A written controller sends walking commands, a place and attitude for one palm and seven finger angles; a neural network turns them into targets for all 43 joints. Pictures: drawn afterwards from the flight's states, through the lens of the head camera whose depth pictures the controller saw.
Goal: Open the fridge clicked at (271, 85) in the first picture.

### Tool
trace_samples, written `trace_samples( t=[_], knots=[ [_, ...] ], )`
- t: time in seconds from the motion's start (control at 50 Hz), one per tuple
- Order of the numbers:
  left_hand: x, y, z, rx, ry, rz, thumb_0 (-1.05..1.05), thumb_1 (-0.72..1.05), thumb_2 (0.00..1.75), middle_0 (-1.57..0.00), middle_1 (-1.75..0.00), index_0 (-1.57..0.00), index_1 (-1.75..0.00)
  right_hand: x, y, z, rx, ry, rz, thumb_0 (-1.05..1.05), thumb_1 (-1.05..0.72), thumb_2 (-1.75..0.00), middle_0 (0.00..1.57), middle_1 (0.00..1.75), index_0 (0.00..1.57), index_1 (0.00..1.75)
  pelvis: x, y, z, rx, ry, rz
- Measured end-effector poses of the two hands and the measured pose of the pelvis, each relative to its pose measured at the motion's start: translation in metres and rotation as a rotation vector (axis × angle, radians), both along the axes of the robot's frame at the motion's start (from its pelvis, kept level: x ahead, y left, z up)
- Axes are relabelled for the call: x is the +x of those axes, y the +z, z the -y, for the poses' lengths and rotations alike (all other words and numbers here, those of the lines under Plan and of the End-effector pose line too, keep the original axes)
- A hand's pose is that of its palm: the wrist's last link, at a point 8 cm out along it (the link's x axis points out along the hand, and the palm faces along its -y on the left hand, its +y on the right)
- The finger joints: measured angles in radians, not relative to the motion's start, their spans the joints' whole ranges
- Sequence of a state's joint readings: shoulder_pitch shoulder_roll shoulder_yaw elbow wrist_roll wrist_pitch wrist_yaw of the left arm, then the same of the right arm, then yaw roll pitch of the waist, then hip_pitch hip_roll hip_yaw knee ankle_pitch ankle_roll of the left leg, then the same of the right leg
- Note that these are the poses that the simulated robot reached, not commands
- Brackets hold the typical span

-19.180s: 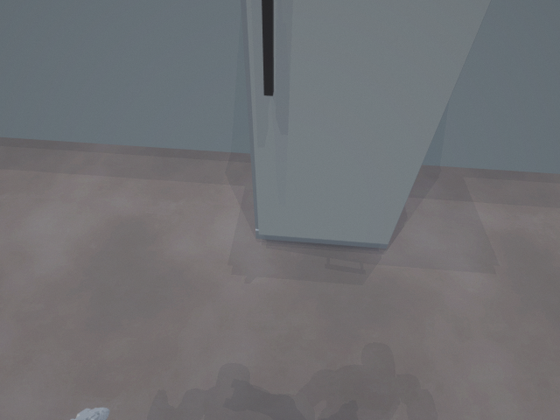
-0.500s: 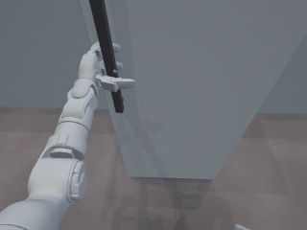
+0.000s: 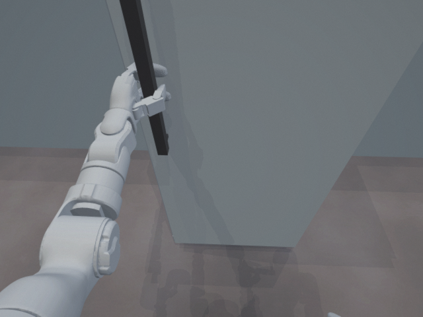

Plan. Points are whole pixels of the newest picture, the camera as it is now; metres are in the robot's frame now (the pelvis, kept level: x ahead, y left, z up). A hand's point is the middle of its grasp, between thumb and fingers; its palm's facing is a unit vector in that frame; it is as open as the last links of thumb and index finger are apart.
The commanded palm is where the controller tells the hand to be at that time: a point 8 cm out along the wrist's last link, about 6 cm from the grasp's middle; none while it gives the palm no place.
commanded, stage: grip the handle and tug to test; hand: left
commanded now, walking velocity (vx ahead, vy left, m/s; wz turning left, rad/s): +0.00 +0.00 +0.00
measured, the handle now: (146, 56) +0.51 +0.12 +0.24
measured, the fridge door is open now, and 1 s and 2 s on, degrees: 0 6 31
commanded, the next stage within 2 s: pull the door a little, standing still in 0.66 s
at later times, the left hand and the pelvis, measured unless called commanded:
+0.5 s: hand (159, 100) +0.46 +0.10 +0.18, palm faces -0.04 -1.00 +0.01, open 5.6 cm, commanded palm +0.41 +0.16 +0.19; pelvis +0.01 +0.00 +0.00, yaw -2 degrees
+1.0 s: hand (158, 117) +0.41 +0.10 +0.18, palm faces -0.04 -1.00 +0.01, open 5.7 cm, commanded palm +0.36 +0.15 +0.19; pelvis +0.03 +0.00 +0.00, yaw +0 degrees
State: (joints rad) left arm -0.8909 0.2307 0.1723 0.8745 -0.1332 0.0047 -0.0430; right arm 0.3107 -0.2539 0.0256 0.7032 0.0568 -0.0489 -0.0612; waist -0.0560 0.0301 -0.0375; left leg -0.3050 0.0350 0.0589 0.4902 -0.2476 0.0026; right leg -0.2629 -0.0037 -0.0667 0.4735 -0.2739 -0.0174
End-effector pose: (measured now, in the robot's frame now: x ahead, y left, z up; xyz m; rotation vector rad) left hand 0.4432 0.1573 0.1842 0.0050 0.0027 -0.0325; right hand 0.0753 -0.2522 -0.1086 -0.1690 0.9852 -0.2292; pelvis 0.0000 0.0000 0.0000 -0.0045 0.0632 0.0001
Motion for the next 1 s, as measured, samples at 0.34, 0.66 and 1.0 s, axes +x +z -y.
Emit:
trace_samples(
  t=[0.34, 0.66, 1.0],
  knots=[
    [0.001, -0.001, -0.001, -0.014, -0.011, 0.006, 0.01, 0.68, 0.82, -0.42, -1.40, -0.43, -1.40, -0.009, 0.000, 0.000, 0.007, -0.019, 0.004, 0.01, -0.90, -0.90, 0.21, 0.30, 0.20, 0.30, -0.002, 0.000, 0.001, 0.000, -0.012, -0.001],
    [-0.011, -0.002, 0.001, -0.019, -0.012, 0.032, 0.01, 0.72, 0.76, -0.36, -1.40, -0.36, -1.40, 0.023, 0.008, 0.000, 0.029, -0.042, 0.062, 0.01, -0.90, -0.90, 0.20, 0.30, 0.20, 0.30, 0.019, 0.003, -0.001, 0.004, -0.048, 0.016],
    [-0.051, 0.000, 0.004, -0.014, -0.003, 0.004, 0.01, 0.69, 0.76, -0.39, -1.40, -0.41, -1.40, 0.116, 0.033, -0.019, 0.045, 0.103, 0.224, 0.01, -0.90, -0.90, 0.20, 0.30, 0.20, 0.30, 0.026, 0.004, 0.004, 0.008, -0.009, 0.053]
  ],
)
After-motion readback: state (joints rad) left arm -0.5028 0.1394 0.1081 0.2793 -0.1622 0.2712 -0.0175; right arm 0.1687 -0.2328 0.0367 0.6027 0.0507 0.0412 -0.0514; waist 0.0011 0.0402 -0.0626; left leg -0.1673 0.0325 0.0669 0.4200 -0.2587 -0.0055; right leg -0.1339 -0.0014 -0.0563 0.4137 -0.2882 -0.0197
